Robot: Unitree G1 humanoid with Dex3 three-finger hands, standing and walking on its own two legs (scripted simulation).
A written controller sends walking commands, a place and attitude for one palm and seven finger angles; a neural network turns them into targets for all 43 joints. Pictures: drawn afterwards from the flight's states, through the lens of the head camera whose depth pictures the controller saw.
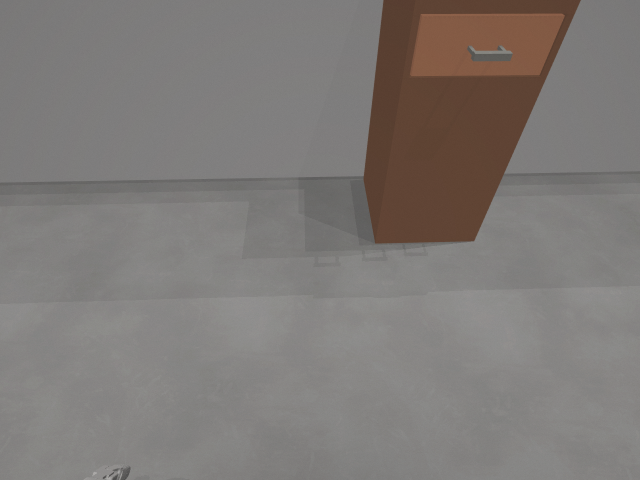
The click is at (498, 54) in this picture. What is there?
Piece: drawer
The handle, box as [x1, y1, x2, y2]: [467, 45, 512, 60]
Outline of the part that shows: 512,54 510,51 507,51 501,45 498,45 497,51 475,51 471,46 468,46 467,48 472,55 472,60 509,60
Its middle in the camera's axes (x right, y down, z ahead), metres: +0.46 -0.51 +1.07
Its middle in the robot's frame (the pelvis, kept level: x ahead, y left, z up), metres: +1.17 -0.41 +0.05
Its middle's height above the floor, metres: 0.82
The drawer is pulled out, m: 0.00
